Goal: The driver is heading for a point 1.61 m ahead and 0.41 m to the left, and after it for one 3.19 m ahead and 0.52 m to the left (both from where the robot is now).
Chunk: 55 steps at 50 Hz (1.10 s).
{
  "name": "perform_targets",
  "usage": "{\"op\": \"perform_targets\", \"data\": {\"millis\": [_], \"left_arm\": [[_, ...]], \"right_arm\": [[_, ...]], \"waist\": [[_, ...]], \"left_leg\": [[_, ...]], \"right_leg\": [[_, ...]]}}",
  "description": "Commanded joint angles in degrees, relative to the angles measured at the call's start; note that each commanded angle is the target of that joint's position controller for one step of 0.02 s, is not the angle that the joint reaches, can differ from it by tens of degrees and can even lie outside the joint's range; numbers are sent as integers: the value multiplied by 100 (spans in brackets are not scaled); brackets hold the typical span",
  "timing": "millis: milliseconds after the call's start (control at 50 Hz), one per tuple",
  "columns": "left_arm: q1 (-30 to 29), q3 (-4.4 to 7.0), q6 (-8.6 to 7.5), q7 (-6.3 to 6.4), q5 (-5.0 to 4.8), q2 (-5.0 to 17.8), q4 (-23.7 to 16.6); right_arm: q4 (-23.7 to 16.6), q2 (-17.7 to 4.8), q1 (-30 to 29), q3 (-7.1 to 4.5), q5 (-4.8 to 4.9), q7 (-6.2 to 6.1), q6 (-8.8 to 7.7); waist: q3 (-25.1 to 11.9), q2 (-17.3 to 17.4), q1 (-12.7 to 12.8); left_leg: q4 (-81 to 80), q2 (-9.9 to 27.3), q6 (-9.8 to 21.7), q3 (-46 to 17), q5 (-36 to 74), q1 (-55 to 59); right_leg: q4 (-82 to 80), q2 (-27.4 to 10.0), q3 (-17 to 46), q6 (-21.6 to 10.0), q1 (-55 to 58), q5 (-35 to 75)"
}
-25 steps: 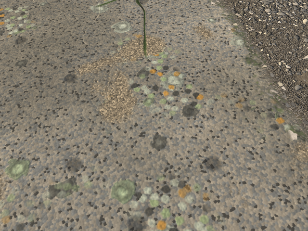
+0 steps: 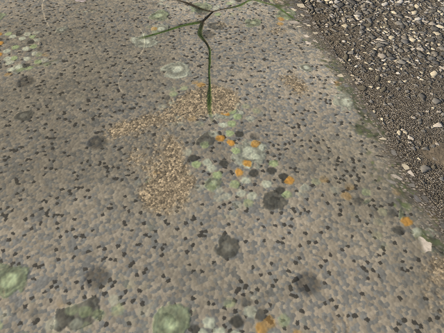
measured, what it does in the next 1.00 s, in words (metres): stands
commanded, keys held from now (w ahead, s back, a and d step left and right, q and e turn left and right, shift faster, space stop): no key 1.00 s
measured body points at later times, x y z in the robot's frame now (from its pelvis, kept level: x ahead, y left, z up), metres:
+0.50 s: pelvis -0.01 +0.00 +0.00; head +0.00 +0.01 +0.45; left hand +0.01 +0.25 -0.15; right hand +0.09 -0.25 -0.14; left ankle +0.04 +0.11 -0.74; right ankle -0.05 -0.12 -0.74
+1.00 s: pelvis -0.01 +0.00 +0.00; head +0.00 +0.00 +0.45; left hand -0.03 +0.24 -0.16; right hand +0.06 -0.24 -0.15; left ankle +0.04 +0.11 -0.74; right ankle -0.05 -0.12 -0.74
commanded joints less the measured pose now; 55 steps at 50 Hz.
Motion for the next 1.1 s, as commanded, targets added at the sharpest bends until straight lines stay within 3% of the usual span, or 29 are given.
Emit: {"op": "perform_targets", "data": {"millis": [20,500,1100], "left_arm": [[182,146,-17,37,-14,583,-39],[479,21,-102,102,6,332,859],[1151,-47,-177,117,-19,45,1116]], "right_arm": [[-130,-727,-112,-167,13,-37,-30],[690,-586,-139,-172,16,-158,134],[1004,-396,337,-117,42,-208,141]], "waist": [[-528,91,-15],[14,50,-48],[101,-2,-64]], "left_leg": [[-200,437,390,-459,2225,909],[-527,188,241,-319,734,769],[-528,137,247,-309,836,732]], "right_leg": [[-322,-254,241,-61,-272,1506],[-619,-243,127,-37,-642,480],[-676,-224,90,-60,-751,549]]}}
Keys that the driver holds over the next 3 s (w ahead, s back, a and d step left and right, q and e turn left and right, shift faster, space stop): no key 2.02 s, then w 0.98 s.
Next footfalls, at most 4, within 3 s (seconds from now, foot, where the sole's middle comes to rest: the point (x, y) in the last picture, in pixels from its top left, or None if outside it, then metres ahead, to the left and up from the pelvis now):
2.78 right None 0.50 -0.10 -0.77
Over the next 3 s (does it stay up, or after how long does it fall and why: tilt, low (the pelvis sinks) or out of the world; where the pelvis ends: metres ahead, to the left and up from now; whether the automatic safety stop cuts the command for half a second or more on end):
stays up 0.42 -0.02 0.01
